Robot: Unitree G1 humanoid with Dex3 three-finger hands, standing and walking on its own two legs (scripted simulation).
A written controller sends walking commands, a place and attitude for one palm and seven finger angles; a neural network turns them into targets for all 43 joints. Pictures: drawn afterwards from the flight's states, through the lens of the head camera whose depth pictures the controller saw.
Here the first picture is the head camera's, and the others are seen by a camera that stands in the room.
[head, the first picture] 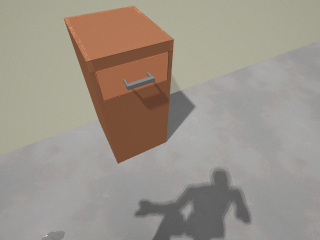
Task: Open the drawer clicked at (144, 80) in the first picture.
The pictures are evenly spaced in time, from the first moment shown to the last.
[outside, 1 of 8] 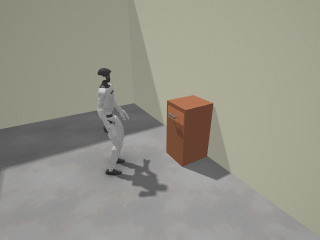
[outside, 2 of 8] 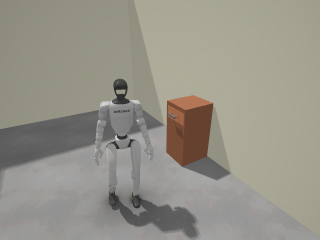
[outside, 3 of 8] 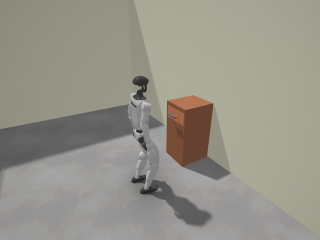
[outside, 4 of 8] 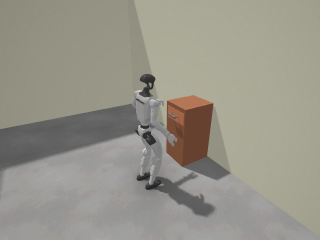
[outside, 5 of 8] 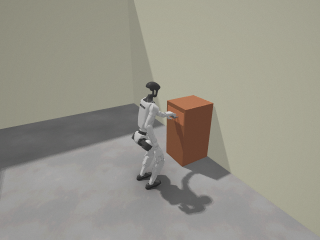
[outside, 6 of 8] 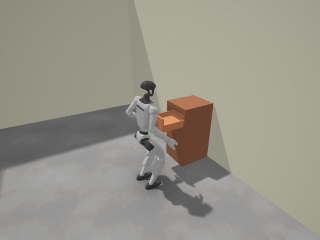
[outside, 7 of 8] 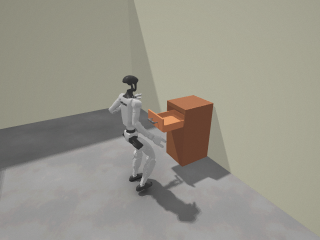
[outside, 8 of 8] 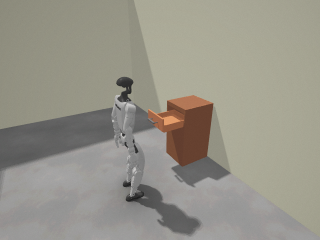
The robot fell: no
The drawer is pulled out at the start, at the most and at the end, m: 0.00 0.30 0.30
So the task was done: yes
